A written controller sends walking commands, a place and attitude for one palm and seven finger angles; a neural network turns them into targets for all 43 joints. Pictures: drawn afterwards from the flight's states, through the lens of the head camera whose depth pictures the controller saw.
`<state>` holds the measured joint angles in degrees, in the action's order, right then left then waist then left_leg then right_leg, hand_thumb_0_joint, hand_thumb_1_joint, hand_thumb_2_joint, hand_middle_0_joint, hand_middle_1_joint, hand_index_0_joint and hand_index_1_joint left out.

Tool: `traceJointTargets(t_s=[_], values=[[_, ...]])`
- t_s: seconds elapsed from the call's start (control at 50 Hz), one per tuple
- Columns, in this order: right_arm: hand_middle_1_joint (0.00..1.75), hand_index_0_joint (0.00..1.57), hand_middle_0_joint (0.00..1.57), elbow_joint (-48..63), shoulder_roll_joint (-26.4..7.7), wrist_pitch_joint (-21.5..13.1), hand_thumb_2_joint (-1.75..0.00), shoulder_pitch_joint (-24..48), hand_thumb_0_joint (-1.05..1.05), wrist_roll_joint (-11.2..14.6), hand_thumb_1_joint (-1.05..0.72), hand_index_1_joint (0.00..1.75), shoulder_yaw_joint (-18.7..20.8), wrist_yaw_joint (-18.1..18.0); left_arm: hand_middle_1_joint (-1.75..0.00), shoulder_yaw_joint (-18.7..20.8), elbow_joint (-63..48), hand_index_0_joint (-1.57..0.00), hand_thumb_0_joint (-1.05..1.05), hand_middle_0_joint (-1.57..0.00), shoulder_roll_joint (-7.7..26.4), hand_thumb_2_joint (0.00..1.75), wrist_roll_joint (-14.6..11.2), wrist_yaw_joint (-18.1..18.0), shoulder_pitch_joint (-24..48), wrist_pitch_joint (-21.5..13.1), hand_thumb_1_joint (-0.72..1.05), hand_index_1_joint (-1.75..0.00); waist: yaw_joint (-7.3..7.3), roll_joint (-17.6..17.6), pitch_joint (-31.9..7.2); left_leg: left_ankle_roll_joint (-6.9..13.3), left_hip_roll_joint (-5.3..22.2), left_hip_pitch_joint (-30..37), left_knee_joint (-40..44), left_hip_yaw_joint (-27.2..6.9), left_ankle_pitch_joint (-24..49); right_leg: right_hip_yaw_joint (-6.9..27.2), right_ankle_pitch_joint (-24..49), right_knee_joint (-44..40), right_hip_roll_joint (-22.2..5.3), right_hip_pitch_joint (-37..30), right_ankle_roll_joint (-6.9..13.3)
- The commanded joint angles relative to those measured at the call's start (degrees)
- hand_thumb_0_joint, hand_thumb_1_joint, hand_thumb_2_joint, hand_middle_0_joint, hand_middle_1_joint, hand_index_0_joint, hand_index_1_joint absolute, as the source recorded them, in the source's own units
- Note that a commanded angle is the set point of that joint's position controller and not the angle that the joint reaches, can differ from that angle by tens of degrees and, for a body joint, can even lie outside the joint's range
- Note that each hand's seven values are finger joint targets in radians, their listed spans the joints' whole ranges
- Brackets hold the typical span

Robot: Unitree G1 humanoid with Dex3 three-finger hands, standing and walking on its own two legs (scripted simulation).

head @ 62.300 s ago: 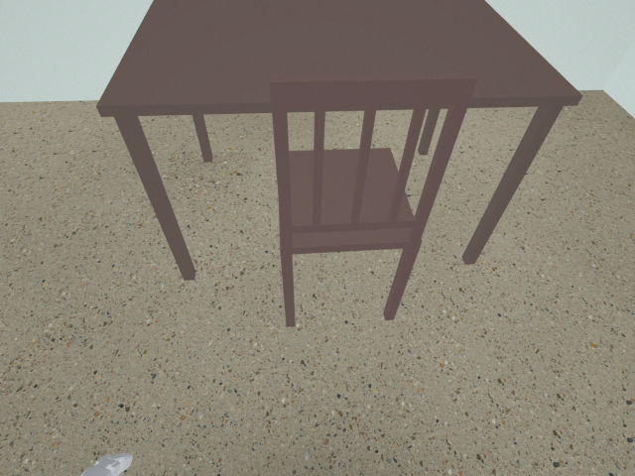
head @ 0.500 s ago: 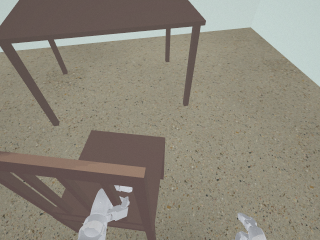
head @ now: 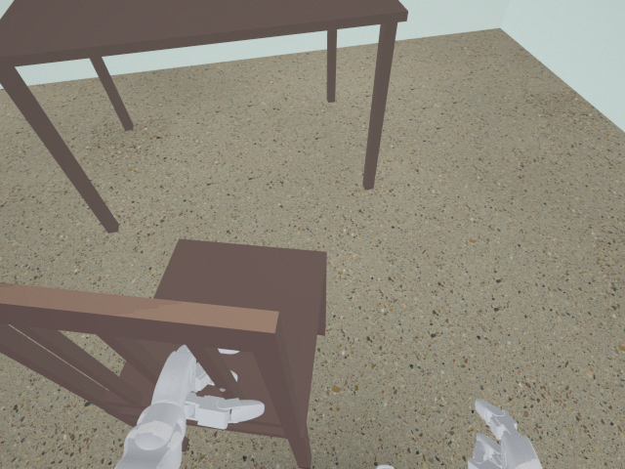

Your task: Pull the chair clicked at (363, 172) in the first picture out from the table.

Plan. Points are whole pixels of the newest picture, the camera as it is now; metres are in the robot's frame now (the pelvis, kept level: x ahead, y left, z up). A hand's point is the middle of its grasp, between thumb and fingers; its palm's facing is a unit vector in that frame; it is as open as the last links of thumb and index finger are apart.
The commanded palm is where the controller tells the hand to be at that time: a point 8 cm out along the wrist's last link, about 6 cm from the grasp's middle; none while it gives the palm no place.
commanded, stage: open the thumb and straighten the fingers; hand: left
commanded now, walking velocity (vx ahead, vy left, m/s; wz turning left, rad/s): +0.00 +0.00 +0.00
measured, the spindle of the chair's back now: (158, 376) +0.26 +0.22 -0.06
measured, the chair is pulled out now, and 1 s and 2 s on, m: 0.73 0.73 0.73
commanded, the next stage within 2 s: draw the fingers out of the gap in 0.40 s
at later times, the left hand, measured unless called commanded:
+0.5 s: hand (215, 395) +0.23 +0.14 -0.05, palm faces -0.06 -0.99 -0.13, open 17.3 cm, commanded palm +0.21 +0.20 -0.03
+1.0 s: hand (198, 462) +0.15 +0.15 -0.05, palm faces -0.03 -0.99 -0.13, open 17.4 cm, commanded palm +0.13 +0.20 -0.03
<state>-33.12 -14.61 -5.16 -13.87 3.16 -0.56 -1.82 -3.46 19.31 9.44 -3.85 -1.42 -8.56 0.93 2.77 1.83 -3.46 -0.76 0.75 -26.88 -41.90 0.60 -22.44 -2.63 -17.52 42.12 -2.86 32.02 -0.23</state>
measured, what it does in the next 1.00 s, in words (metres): stands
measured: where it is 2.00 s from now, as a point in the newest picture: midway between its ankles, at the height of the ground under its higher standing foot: outside the picture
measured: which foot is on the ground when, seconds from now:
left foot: down 0.00-1.00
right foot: down 0.00-1.00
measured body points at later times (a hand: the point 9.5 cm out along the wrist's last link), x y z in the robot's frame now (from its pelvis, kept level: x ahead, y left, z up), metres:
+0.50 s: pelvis +0.02 +0.01 -0.02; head +0.06 +0.00 +0.43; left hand +0.23 +0.19 -0.04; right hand +0.19 -0.23 -0.09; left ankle -0.02 +0.13 -0.71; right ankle +0.04 -0.12 -0.71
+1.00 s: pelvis +0.02 +0.01 -0.03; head +0.05 +0.01 +0.41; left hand +0.15 +0.20 -0.04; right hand +0.21 -0.21 -0.09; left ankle -0.02 +0.13 -0.71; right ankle +0.04 -0.12 -0.71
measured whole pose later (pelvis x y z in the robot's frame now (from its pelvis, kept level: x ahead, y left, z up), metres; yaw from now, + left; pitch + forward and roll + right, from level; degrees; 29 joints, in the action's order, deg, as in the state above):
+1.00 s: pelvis +0.02 +0.01 -0.03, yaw +2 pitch +12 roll -2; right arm -24.7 -11.7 -8.0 -14.6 2.3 -0.8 -5.1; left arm -6.8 -14.3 10.8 -1.2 0.0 -38.9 9.8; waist 1.7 2.8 -9.5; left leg 0.2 0.3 -38.9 -58.1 -2.3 -31.4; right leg -5.0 -25.5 55.1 -3.8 41.5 -1.2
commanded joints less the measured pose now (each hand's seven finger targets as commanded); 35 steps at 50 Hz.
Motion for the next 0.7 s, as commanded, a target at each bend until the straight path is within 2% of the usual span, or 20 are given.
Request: traceJointTargets(t_s=[0.0,0.02,0.08,0.14,0.16,0.18,0.2,0.22,0.24,0.32,0.36,0.38,0.44,0.46,0.48,0.56,0.58,0.62,0.64,0.68], values=[[0.3,0.2,0.2,10.1,-6.6,-4.6,-0.9,3.8,0.0,-0.3,-0.9,0.3,2.2,-0.7,-0.87,1.1,-15.1,-0.3,0.0,-0.3,3.6,0.2,-1.2,0.9,6.4,-0.6,-0.55,-0.87,0.2,-3.4,-13.0,1.8,-0.8,-2.7,4.1,0.0,6.7,0.2,4.1,-4.3,0.2,-9.6,-0.1],[0.3,0.2,0.2,10.1,-6.8,-5.0,-0.9,3.7,0.0,-0.3,-0.9,0.3,2.1,-0.9,-0.8,1.4,-16.0,-0.27,0.0,-0.27,4.3,0.2,-1.1,1.1,6.2,-0.2,-0.55,-0.8,0.26,-3.1,-12.8,1.8,-0.9,-2.8,3.6,-0.2,7.2,-0.1,4.4,-3.7,0.3,-8.9,0.1],[0.3,0.2,0.2,10.7,-6.9,-6.1,-0.9,3.0,0.0,-0.6,-0.9,0.3,2.2,-1.2,-0.58,-1.0,-18.3,-0.2,0.0,-0.2,2.2,0.2,-0.7,1.4,4.8,1.0,-0.55,-0.58,0.89,-4.9,-12.7,1.9,-0.6,-2.5,2.1,-0.8,9.9,-1.0,7.1,-2.1,0.6,-7.1,0.1],[0.3,0.2,0.2,11.0,-6.9,-6.5,-0.9,2.3,0.0,-0.8,-0.9,0.3,2.0,-1.3,-0.36,-0.2,-20.2,-0.13,0.0,-0.13,3.3,0.2,0.0,1.1,2.7,2.3,-0.55,-0.36,0.49,-4.2,-12.9,1.7,-0.8,-3.1,1.1,-1.1,10.7,-1.5,7.6,-0.7,0.6,-6.2,0.1],[0.3,0.2,0.2,10.7,-7.3,-6.1,-0.9,1.9,0.0,-0.9,-0.9,0.3,2.3,-1.6,-0.29,7.7,-19.1,-0.1,0.0,-0.1,10.7,0.2,0.2,0.5,0.9,2.6,-0.55,-0.29,-0.9,-4.1,-12.6,1.6,-0.9,-4.7,0.8,-1.0,10.6,-1.1,7.6,-0.4,0.5,-6.9,0.2],[0.3,0.2,0.2,11.2,-7.2,-5.8,-0.9,2.2,0.0,-1.2,-0.9,0.3,2.0,-1.7,-0.22,6.3,-19.2,-0.07,0.0,-0.07,9.3,0.2,0.5,0.8,-1.5,3.3,-0.55,-0.22,-1.46,-4.7,-12.3,1.7,-1.1,-5.2,0.9,-1.0,11.2,-1.2,8.4,-0.1,0.6,-7.4,0.3],[0.3,0.2,0.2,11.7,-6.9,-5.7,-0.9,1.9,0.0,-1.1,-0.9,0.3,1.9,-1.7,-0.14,5.7,-20.6,-0.05,0.0,-0.05,8.8,0.2,0.6,0.8,-0.5,3.7,-0.55,-0.14,-0.76,-4.7,-13.0,1.8,-1.2,-5.3,0.3,-0.8,11.1,-1.0,8.8,0.1,0.4,-7.6,0.1],[0.3,0.2,0.2,12.2,-6.5,-5.7,-0.9,2.1,0.0,-1.1,-0.9,0.3,1.9,-1.7,-0.07,5.3,-21.7,-0.02,0.0,-0.02,7.9,0.2,0.8,0.9,-1.6,4.0,-0.55,-0.07,-1.01,-3.3,-12.8,1.8,-1.2,-5.4,0.1,-0.6,11.3,-1.0,9.0,0.4,0.4,-7.3,0.2],[0.3,0.2,0.2,12.5,-6.3,-5.8,-0.9,2.0,0.0,-1.0,-0.9,0.3,1.8,-1.7,0.0,4.1,-23.2,0.0,0.0,0.0,7.1,0.2,0.8,1.1,-1.3,4.2,-0.55,0.0,-0.51,-2.4,-12.7,1.8,-1.2,-5.2,-0.4,-0.5,11.7,-0.9,9.4,0.5,0.3,-7.0,0.2],[0.3,0.2,0.2,13.2,-6.3,-6.4,-0.9,1.6,0.0,-1.0,-0.9,0.3,1.8,-1.9,0.0,2.7,-26.7,0.0,0.0,0.0,6.2,0.2,0.1,1.9,-4.3,5.2,-0.55,0.0,0.17,-1.6,-13.7,1.8,-1.2,-4.7,-2.1,-0.8,13.9,-1.3,11.6,1.2,0.4,-6.5,0.2],[0.3,0.2,0.2,13.4,-6.2,-6.5,-0.9,1.2,0.0,-1.1,-0.9,0.3,1.8,-2.0,0.0,3.4,-28.3,0.0,0.0,0.0,6.7,0.2,0.3,1.7,-6.1,5.5,-0.55,0.0,-0.26,-0.3,-14.4,1.7,-1.1,-4.3,-2.3,-1.1,15.4,-1.8,12.2,1.9,0.5,-6.3,0.4],[0.3,0.2,0.2,13.6,-6.3,-6.6,-0.9,1.2,0.0,-1.1,-0.9,0.3,1.9,-2.0,0.0,2.4,-29.0,0.0,0.0,0.0,6.3,0.2,0.6,1.5,-6.6,5.8,-0.55,0.0,0.13,-1.3,-14.3,1.7,-1.0,-4.2,-2.6,-1.3,16.2,-1.9,12.7,2.1,0.6,-5.7,0.4],[0.3,0.2,0.2,13.9,-6.1,-6.7,-0.9,0.6,0.0,-1.3,-0.9,0.3,1.9,-2.1,0.0,1.1,-30.8,0.0,0.0,0.0,5.5,0.2,1.2,1.0,-7.3,6.3,-0.55,0.0,0.4,-0.4,-14.4,1.6,-1.0,-4.0,-3.3,-1.5,16.5,-2.2,12.8,2.8,0.6,-4.7,0.4],[0.3,0.2,0.2,14.1,-6.1,-6.7,-0.9,0.6,0.0,-1.3,-0.9,0.3,1.9,-2.1,0.0,1.2,-30.9,0.0,0.0,0.0,5.3,0.2,1.3,0.7,-8.4,6.7,-0.55,0.0,0.14,-0.3,-14.2,1.6,-1.0,-4.4,-3.3,-1.6,16.6,-2.4,12.4,3.0,0.6,-4.4,0.4],[0.3,0.2,0.2,13.6,-5.9,-6.2,-0.9,0.6,0.0,-1.3,-0.9,0.3,2.3,-2.3,0.0,4.9,-28.7,0.0,0.0,0.0,8.2,0.2,1.4,0.5,-10.0,7.1,-0.55,0.0,-0.16,-2.2,-13.6,1.6,-1.1,-5.7,-3.6,-1.6,16.0,-2.3,12.3,3.0,0.9,-4.5,0.4],[0.3,0.2,0.2,15.5,-4.9,-5.7,-0.9,1.7,0.0,-1.1,-0.9,0.3,2.5,-2.2,0.0,3.3,-32.5,0.0,0.0,0.0,6.0,0.2,1.1,1.0,-18.9,7.8,-0.55,0.0,-1.5,-1.3,-15.1,1.5,-1.2,-6.3,-3.7,-1.1,16.6,-2.2,13.4,3.6,0.6,-6.2,0.5],[0.3,0.2,0.2,15.5,-4.8,-5.3,-0.9,1.8,0.0,-1.0,-0.9,0.3,2.8,-2.2,0.0,4.2,-33.2,0.0,0.0,0.0,6.9,0.2,1.3,0.9,-20.5,8.0,-0.55,0.0,-1.67,-1.5,-15.7,1.5,-1.2,-6.5,-3.9,-1.1,17.2,-2.1,14.0,3.7,0.6,-6.7,0.7],[0.3,0.2,0.2,16.1,-4.4,-4.9,-0.9,2.2,0.0,-0.9,-0.9,0.3,2.8,-2.2,0.0,3.1,-35.9,0.0,0.0,0.0,6.2,0.2,1.7,0.7,-22.8,8.3,-0.55,0.0,-1.46,-1.5,-14.4,1.5,-1.1,-7.2,-3.9,-1.2,16.9,-2.4,13.5,4.0,0.6,-5.8,0.7],[0.3,0.2,0.2,16.6,-4.2,-4.9,-0.9,2.5,0.0,-0.9,-0.9,0.3,2.8,-2.1,0.0,2.2,-37.6,0.0,0.0,0.0,5.6,0.2,2.0,0.6,-24.6,8.3,-0.55,0.0,-1.75,0.1,-14.7,1.4,-1.1,-7.0,-4.0,-1.3,17.3,-2.4,12.9,4.3,0.7,-5.5,0.8],[0.3,0.2,0.2,16.6,-3.8,-4.7,-0.9,2.7,0.0,-0.9,-0.9,0.3,3.0,-2.3,0.0,1.6,-38.9,0.0,0.0,0.0,5.4,0.2,2.4,0.1,-26.8,8.5,-0.55,0.0,-1.26,-0.6,-13.2,1.6,-1.0,-7.5,-4.5,-1.5,17.0,-2.7,12.2,4.3,0.9,-3.9,0.8]])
